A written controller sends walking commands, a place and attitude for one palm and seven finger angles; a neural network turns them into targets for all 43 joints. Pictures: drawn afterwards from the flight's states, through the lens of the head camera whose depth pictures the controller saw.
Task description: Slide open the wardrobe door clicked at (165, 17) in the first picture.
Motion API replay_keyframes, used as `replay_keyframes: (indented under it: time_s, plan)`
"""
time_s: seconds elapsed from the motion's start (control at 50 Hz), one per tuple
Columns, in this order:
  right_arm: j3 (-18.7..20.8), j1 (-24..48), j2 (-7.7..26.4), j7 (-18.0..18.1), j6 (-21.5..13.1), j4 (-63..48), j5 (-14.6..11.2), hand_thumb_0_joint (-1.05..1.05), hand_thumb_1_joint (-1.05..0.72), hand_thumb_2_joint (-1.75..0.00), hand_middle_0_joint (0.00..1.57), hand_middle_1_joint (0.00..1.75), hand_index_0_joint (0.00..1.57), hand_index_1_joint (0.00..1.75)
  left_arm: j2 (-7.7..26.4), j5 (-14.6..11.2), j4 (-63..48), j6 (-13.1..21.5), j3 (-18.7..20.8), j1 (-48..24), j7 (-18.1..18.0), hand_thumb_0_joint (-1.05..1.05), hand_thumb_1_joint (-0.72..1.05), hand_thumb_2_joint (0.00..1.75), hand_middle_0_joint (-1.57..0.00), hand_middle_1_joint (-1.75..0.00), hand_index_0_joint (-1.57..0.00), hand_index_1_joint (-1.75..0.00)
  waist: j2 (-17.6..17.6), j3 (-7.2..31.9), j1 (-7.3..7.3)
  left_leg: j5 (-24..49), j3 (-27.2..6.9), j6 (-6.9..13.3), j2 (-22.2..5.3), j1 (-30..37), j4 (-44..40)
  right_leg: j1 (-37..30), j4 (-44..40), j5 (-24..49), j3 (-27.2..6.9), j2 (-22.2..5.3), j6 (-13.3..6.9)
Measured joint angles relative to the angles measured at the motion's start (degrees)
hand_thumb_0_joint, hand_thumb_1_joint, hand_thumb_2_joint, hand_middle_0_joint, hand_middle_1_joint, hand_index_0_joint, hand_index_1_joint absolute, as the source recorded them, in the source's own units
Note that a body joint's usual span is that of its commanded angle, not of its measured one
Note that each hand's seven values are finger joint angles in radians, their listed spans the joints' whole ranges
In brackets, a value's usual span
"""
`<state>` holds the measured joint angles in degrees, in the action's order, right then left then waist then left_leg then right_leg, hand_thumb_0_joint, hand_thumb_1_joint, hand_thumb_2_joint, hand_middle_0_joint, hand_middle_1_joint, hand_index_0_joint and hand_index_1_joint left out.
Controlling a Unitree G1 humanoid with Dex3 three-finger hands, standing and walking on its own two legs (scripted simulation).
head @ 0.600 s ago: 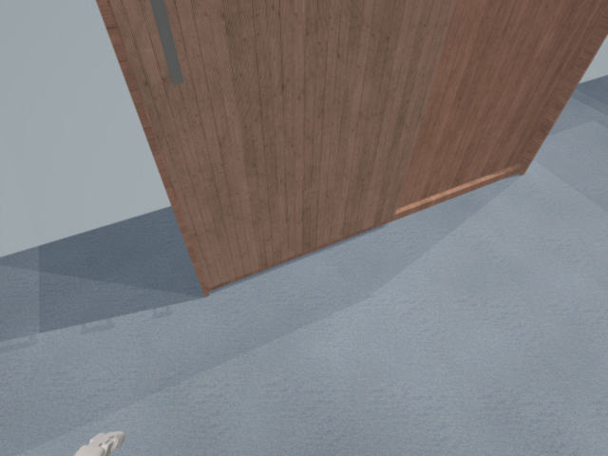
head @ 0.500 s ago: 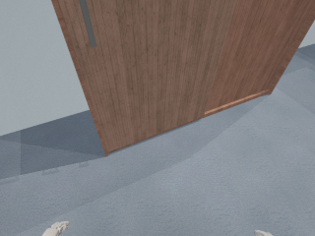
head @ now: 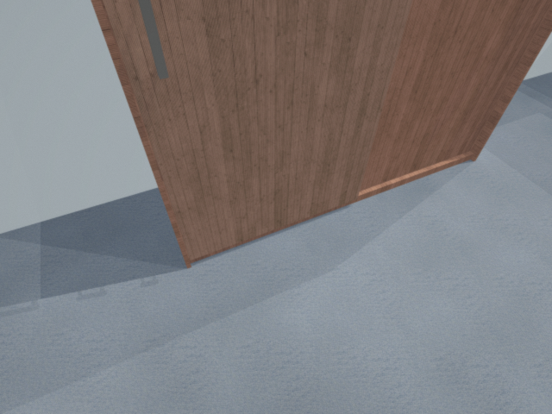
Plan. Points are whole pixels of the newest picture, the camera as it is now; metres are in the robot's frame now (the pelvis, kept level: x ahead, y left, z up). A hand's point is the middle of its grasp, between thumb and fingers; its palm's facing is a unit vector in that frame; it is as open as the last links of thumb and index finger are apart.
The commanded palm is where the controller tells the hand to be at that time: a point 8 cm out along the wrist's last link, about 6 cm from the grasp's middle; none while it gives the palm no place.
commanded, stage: stand and wait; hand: left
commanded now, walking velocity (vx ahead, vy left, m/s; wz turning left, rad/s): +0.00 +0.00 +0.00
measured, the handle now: (150, 30) +0.81 +0.33 +0.19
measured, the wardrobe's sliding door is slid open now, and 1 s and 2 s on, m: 0.00 0.00 0.00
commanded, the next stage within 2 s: look at it before walking up in 0.32 s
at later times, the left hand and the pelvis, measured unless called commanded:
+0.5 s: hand out of the picture +0.07 +0.24 -0.15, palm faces -0.03 -0.94 -0.33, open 7.4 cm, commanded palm none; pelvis -0.01 +0.00 +0.00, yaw +0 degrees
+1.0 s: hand out of the picture +0.07 +0.25 -0.15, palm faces -0.02 -0.94 -0.33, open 7.4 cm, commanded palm none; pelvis -0.01 +0.00 +0.00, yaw +0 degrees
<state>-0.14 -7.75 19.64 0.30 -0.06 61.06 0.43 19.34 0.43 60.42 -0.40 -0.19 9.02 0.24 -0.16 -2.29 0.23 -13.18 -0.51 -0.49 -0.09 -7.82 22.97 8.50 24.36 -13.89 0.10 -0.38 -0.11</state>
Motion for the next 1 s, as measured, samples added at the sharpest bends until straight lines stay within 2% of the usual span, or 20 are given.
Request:
replay_keyframes:
  time_s: [0.52,1.0]
  plan:
    - [-0.2,-0.3,-0.1,-0.3,-0.4,2.3,-0.1,0.00,-0.91,-0.90,0.20,0.30,0.21,0.30,-0.2,0.1,1.5,0.6,-0.1,-1.4,0.2,0.01,0.90,0.90,-0.21,-0.30,-0.20,-0.30,0.1,0.6,-0.45,2.2,0.1,-0.4,-0.6,-0.2,-2.1,0.0,-2.5,2.5,-0.1,0.6,-0.3]
    - [-0.3,0.6,-0.1,-0.2,-0.6,2.3,-0.1,0.00,-0.91,-0.90,0.20,0.30,0.21,0.30,0.1,0.1,1.8,0.6,-0.1,-1.3,0.1,0.01,0.90,0.90,-0.20,-0.30,-0.20,-0.30,0.3,0.4,-0.06,2.5,0.0,0.0,-0.2,0.6,-3.1,-0.9,-3.8,2.9,-0.1,0.2,0.1]
